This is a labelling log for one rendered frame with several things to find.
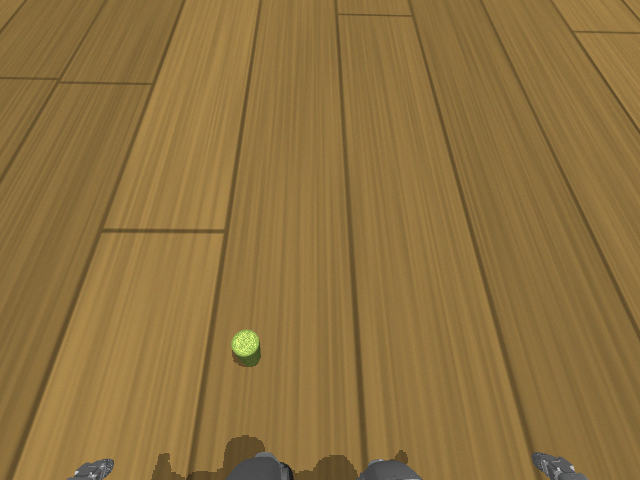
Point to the left robot hand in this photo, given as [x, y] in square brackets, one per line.
[94, 471]

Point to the cup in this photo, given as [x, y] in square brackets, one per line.
[246, 346]

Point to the right robot hand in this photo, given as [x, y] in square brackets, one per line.
[556, 468]

